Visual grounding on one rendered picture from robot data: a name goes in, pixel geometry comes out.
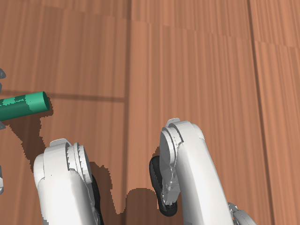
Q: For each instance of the bottle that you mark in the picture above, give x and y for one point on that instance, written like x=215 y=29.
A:
x=19 y=106

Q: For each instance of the left robot foot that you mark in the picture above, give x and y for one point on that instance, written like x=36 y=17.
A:
x=97 y=200

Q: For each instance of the right robot hand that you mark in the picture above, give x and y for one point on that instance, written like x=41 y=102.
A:
x=240 y=216

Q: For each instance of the right robot foot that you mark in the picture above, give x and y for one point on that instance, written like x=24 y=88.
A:
x=156 y=180

